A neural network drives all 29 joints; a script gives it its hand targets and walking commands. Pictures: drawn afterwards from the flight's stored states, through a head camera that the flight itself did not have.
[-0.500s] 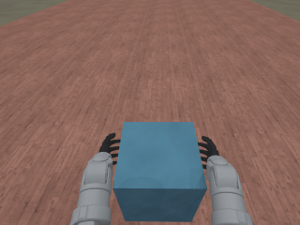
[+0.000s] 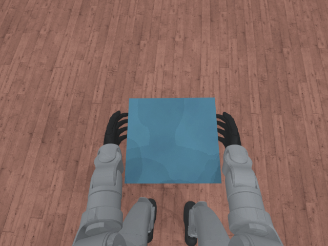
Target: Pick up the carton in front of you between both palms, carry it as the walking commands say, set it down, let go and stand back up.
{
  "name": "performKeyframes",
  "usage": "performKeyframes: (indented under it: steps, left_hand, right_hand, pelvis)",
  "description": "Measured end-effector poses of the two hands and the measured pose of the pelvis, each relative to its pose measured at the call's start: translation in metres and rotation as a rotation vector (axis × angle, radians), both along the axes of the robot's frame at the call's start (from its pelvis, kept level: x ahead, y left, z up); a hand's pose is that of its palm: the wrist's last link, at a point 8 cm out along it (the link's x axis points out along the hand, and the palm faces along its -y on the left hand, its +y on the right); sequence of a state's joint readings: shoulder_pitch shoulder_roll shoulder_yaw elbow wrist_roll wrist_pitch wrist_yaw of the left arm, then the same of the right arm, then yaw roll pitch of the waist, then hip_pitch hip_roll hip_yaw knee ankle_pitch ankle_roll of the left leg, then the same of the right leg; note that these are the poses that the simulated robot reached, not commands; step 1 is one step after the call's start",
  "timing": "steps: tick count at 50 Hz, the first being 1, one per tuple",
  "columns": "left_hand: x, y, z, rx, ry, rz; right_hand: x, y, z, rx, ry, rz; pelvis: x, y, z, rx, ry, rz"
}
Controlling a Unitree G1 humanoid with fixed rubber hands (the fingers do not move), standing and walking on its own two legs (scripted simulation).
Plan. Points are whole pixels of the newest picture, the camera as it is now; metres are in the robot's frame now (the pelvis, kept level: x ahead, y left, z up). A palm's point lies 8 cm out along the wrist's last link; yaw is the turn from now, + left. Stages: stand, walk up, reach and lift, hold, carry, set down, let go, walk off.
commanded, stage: set down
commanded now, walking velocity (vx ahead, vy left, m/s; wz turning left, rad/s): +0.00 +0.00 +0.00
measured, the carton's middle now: (171, 146) +0.35 +0.02 -0.15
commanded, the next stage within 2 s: none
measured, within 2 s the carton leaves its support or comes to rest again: rests again in 2.00 s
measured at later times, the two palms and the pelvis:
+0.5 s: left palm (124, 137) +0.39 +0.17 -0.20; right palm (216, 136) +0.41 -0.12 -0.21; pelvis -0.04 +0.00 -0.14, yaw -1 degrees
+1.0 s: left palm (131, 141) +0.41 +0.18 -0.36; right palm (205, 134) +0.46 -0.11 -0.37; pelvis -0.06 +0.00 -0.26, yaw +0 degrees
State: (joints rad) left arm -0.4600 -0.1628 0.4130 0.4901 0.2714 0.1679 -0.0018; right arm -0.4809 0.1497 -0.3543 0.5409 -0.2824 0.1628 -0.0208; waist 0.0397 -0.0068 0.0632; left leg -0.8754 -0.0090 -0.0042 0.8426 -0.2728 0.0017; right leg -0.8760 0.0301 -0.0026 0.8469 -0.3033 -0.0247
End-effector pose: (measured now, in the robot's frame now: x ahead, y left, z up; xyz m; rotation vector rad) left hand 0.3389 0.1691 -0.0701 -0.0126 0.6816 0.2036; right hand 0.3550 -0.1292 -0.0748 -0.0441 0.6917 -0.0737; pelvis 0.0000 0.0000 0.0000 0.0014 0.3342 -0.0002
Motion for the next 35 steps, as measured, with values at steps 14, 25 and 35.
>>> performKeyframes:
  steps: [14, 25, 35]
  left_hand:
    - [0.035, -0.006, -0.067, -0.025, -0.052, 0.002]
    - [0.048, 0.005, -0.135, -0.03, -0.025, 0.048]
    - [0.061, 0.006, -0.201, -0.028, -0.014, 0.073]
  right_hand:
    - [0.027, -0.007, -0.071, 0.034, -0.048, -0.043]
    - [0.054, 0.005, -0.136, 0.022, -0.021, 0.009]
    - [0.076, 0.006, -0.203, 0.021, -0.009, 0.037]
  pelvis:
    - [-0.02, 0.005, -0.075, 0.015, 0.246, -0.03]
    - [-0.037, 0.005, -0.137, 0.017, 0.357, -0.023]
    - [-0.047, 0.004, -0.191, 0.017, 0.431, -0.021]
